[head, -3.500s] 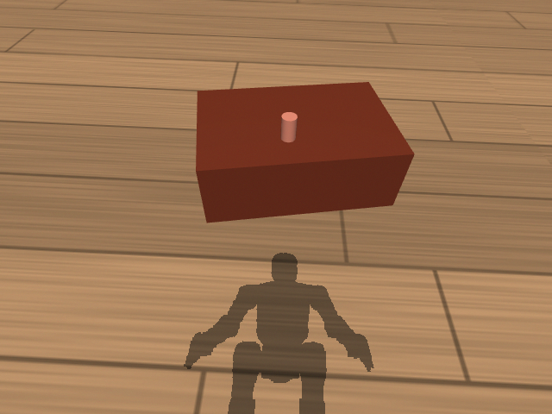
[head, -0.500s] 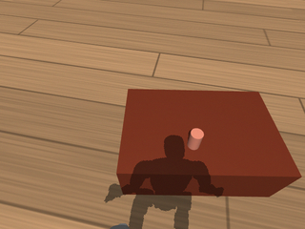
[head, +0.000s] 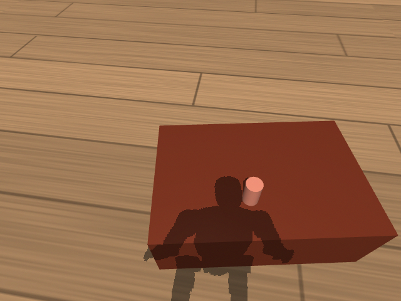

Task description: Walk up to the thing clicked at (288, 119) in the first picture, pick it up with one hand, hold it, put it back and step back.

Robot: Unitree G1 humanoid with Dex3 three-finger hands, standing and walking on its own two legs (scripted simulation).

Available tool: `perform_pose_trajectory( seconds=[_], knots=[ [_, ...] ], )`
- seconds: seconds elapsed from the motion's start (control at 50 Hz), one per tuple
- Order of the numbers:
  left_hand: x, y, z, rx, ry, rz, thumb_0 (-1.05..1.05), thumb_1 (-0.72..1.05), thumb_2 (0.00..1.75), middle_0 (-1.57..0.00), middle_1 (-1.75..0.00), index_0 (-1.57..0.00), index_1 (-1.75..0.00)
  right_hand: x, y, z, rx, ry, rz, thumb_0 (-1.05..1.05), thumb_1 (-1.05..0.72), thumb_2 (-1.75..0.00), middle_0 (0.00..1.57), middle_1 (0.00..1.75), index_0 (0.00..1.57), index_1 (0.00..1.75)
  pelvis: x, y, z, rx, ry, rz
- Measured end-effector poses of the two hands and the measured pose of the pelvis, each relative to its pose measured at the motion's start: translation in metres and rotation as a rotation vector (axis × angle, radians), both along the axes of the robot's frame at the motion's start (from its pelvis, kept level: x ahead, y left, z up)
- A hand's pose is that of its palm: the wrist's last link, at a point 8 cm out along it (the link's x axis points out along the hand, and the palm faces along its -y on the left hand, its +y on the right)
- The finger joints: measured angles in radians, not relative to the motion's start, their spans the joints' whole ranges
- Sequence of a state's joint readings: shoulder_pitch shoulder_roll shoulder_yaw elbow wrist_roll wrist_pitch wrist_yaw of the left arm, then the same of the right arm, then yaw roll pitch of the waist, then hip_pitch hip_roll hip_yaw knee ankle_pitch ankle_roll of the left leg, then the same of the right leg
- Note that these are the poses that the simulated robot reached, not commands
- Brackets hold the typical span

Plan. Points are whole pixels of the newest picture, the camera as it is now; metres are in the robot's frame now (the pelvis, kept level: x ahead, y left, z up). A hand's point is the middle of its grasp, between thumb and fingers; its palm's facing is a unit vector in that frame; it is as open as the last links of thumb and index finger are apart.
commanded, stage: walk up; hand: right
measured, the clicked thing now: (252, 191) +0.57 -0.19 -0.37
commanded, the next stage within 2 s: stand in 0.96 s
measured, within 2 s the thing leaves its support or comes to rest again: neither
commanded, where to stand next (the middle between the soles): +0.08 +0.01 m, yaw +1 degrees
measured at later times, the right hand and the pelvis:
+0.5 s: hand out of the picture +0.10 -0.25 -0.13, palm faces -0.01 +0.93 -0.36, open 7.4 cm; pelvis +0.01 +0.01 +0.02, yaw +0 degrees
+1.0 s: hand out of the picture +0.12 -0.24 -0.13, palm faces -0.04 +0.94 -0.33, open 7.3 cm; pelvis +0.02 +0.01 +0.02, yaw +1 degrees
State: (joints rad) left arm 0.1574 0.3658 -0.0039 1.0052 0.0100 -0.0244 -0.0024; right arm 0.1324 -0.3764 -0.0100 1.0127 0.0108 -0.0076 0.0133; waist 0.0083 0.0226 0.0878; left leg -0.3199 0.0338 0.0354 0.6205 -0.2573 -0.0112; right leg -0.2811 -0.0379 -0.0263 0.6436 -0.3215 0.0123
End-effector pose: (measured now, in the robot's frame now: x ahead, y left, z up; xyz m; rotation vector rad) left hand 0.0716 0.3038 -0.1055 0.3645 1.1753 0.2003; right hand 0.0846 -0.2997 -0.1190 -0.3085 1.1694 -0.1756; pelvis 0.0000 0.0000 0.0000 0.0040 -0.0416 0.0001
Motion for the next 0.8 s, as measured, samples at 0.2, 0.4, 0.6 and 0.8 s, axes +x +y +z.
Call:
perform_pose_trajectory(
  seconds=[0.2,0.4,0.6,0.8],
  knots=[
    [0.041,-0.002,0.010,-0.033,-0.058,-0.005,0.01,0.90,0.90,-0.21,-0.30,-0.20,-0.30,-0.004,0.007,0.013,-0.005,0.048,-0.017,0.01,-0.90,-0.90,0.20,0.30,0.21,0.30,0.006,0.004,0.014,-0.007,-0.004,0.001],
    [0.039,0.000,0.009,-0.055,-0.031,0.012,0.00,0.90,0.90,-0.20,-0.30,-0.20,-0.30,0.003,0.005,0.026,-0.030,0.037,-0.029,0.01,-0.90,-0.90,0.20,0.30,0.21,0.30,0.009,0.007,0.021,-0.010,-0.003,0.004],
    [0.008,0.004,0.004,-0.057,0.048,0.051,0.00,0.90,0.90,-0.20,-0.30,-0.20,-0.30,0.009,0.011,0.027,-0.025,0.045,-0.018,0.01,-0.91,-0.90,0.20,0.30,0.21,0.30,0.011,0.010,0.023,-0.012,0.004,0.010],
    [-0.008,0.006,0.004,-0.050,0.095,0.084,0.01,0.90,0.90,-0.20,-0.30,-0.20,-0.30,0.016,0.018,0.022,-0.004,0.062,-0.008,0.01,-0.90,-0.90,0.20,0.30,0.21,0.30,0.017,0.010,0.023,-0.011,0.013,0.019]
  ],
)
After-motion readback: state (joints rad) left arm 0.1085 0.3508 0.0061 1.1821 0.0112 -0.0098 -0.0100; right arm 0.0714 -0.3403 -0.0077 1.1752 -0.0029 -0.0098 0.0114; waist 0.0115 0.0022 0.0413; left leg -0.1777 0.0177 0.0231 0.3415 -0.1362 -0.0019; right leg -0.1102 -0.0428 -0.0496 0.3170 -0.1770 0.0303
